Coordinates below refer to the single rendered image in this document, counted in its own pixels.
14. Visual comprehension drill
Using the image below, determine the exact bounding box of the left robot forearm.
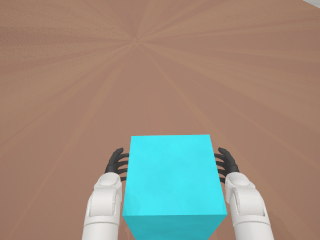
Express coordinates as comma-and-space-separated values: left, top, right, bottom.
82, 172, 122, 240

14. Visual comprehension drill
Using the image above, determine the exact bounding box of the robot right hand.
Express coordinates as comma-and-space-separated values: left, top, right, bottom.
214, 147, 240, 184

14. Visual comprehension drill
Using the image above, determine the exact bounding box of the robot left hand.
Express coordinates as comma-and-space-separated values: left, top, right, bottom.
104, 147, 130, 182

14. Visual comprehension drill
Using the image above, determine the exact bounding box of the carton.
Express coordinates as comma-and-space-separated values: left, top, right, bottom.
122, 134, 228, 240

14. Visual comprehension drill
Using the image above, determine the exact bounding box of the right robot forearm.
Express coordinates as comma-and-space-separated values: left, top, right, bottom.
225, 172, 274, 240

